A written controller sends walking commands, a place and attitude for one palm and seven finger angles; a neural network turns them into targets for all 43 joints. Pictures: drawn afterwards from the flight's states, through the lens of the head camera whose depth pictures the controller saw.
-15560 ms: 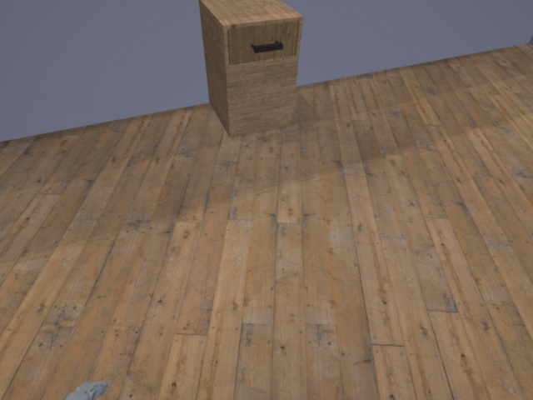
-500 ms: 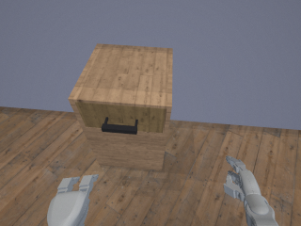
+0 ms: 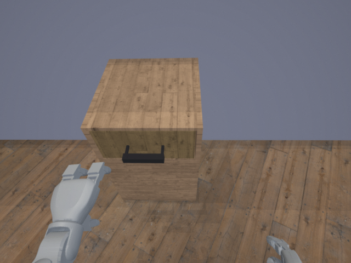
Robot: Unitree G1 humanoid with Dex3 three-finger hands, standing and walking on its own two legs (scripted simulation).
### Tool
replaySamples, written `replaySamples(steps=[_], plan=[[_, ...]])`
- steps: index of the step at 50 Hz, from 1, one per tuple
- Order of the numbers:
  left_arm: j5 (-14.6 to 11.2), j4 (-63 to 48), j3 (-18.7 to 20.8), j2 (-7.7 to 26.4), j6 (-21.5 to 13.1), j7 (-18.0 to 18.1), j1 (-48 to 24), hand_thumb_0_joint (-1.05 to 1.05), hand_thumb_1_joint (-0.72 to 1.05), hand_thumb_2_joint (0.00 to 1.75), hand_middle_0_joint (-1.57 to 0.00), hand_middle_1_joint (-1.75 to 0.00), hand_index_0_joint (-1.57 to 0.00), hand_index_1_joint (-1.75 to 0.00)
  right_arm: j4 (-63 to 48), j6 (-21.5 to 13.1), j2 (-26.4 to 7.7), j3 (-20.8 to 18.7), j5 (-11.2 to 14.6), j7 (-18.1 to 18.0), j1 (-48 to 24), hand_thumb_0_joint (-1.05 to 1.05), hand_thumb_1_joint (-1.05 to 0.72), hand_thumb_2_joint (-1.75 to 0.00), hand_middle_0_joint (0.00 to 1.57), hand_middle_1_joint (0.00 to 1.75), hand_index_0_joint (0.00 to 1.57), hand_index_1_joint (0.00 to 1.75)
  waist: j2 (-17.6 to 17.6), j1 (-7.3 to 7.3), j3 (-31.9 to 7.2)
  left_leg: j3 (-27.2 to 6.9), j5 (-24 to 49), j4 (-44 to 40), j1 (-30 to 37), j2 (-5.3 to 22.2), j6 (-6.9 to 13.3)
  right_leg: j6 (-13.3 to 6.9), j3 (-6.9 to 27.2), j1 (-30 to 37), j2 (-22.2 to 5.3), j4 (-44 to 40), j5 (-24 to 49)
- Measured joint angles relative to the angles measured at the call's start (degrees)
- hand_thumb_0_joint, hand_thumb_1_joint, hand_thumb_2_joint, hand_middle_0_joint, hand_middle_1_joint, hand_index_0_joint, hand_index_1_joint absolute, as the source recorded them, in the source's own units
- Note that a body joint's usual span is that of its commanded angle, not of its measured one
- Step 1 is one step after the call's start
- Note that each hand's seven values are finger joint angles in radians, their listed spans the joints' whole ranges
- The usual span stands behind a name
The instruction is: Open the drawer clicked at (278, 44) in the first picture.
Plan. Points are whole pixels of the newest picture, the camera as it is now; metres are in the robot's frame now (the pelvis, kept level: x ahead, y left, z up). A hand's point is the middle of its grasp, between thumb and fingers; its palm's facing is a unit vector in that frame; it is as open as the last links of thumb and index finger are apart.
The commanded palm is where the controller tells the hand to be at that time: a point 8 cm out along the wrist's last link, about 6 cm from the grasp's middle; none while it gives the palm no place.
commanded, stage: raise the hand with hooked fingers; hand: left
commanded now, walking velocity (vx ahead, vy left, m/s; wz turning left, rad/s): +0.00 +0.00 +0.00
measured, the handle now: (144, 153) +0.51 +0.19 -0.20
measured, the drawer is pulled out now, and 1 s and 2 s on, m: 0.00 0.00 0.00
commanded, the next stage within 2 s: move the hooked fingers above the handle in 0.88 s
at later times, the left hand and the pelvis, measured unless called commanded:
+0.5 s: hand (68, 162) +0.29 +0.27 +0.09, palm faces +0.03 -0.05 -1.00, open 13.8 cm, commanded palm +0.27 +0.27 +0.14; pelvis +0.00 +0.02 +0.01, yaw +2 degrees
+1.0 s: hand (73, 159) +0.30 +0.26 +0.09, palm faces +0.06 -0.07 -1.00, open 13.8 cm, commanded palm +0.27 +0.25 +0.13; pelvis +0.00 +0.01 +0.02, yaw +2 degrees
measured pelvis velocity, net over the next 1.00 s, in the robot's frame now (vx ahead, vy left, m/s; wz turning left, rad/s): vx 0.00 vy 0.01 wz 0.03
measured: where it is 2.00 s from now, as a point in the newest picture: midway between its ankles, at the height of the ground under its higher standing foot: outside the picture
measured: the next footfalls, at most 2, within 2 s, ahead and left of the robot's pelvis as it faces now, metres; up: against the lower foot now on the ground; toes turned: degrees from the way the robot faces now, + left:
none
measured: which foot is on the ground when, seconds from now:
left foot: down 0.00-1.00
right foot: down 0.00-1.00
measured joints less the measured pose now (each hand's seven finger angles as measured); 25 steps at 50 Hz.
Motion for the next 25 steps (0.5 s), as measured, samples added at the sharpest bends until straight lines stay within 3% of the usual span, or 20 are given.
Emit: replaySamples(steps=[5, 12, 17, 25], plan=[[-1.35, 1.22, 0.73, 1.04, 1.65, 0.33, -5.01, 0.0, -0.21, 0.42, -0.3, -1.02, -0.3, -1.01, 0.67, -0.61, -1.17, -1.39, 0.79, -0.11, -1.79, 0.01, -0.91, -0.89, 0.2, 0.3, 0.2, 0.3, 0.84, 0.0, -0.46, -0.64, 0.47, -0.72, 0.94, -0.58, 0.47, 0.6, -0.52, 1.5, -0.62, -1.26, 0.51], [-3.03, 4.19, -1.72, 1.28, 5.26, -6.01, -11.97, 0.0, -0.36, 0.35, -0.3, -1.12, -0.31, -1.11, -1.01, -0.07, 0.01, 0.09, 2.27, -0.26, -4.54, 0.01, -0.91, -0.9, 0.2, 0.3, 0.2, 0.3, 1.17, 0.26, -0.47, -0.75, 2.41, -4.61, 4.62, -1.29, 0.96, 1.16, -0.46, 5.12, -1.13, -4.72, 2.12], [-2.74, 5.18, -2.38, 2.89, 3.77, -9.8, -15.24, 0.0, -0.44, 0.32, -0.31, -1.17, -0.32, -1.16, -2.18, 0.32, 1.38, 1.69, 2.33, -0.27, -5.2, 0.01, -0.91, -0.89, 0.2, 0.3, 0.2, 0.3, 0.9, 0.81, 0.65, -1.17, 3.72, -7.07, 6.97, -1.4, 0.99, 1.18, -0.82, 7.73, -1.16, -7.34, 3.34], [-3.89, 7.3, -1.25, 5.52, 1.35, -12.6, -21.11, 0.0, -0.48, 0.3, -0.32, -1.2, -0.32, -1.19, -0.97, 0.64, 1.92, 2.59, 2.78, -0.44, -4.4, 0.01, -0.9, -0.89, 0.2, 0.3, 0.2, 0.3, 1.56, 1.59, 1.56, -2.16, 5.2, -9.56, 8.46, -1.63, 1.01, 1.25, -1.74, 9.84, -1.37, -10.4, 4.74]])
